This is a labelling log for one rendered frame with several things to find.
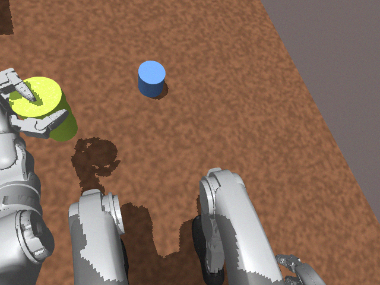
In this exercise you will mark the right robot hand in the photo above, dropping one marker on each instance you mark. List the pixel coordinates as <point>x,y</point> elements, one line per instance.
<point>306,275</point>

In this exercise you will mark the right robot foot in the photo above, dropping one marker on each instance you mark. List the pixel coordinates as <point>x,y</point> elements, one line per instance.
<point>200,248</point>

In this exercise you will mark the left robot arm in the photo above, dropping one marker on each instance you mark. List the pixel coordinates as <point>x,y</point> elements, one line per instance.
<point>25,241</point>

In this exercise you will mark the left robot hand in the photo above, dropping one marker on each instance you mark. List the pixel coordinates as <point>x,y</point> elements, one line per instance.
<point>9,121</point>

